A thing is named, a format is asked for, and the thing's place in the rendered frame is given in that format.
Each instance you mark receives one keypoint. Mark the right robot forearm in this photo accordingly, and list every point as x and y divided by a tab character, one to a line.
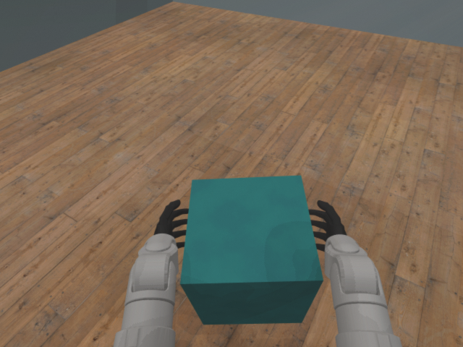
358	297

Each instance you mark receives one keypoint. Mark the right robot hand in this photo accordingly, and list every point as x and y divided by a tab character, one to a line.
333	225

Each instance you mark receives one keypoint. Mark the left robot forearm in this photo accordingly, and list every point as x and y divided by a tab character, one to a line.
150	298

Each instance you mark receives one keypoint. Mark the left robot hand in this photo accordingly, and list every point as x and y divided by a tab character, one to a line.
166	224

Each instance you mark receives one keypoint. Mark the carton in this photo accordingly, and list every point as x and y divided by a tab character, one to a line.
249	254

